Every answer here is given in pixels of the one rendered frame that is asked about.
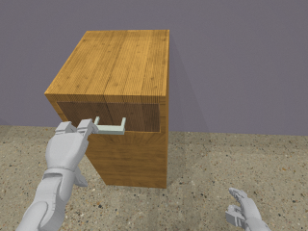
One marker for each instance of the cabinet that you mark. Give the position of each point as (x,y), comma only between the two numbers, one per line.
(121,66)

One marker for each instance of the handle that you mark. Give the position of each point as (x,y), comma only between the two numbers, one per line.
(110,129)

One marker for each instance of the robot left hand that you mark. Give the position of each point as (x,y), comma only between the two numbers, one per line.
(69,145)

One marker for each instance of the left robot forearm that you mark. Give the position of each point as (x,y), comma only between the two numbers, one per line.
(47,211)

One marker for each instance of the robot right hand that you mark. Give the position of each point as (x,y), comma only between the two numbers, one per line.
(238,215)

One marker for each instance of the right robot forearm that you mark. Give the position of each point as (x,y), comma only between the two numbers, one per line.
(255,224)

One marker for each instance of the drawer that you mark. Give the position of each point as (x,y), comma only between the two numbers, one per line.
(140,116)

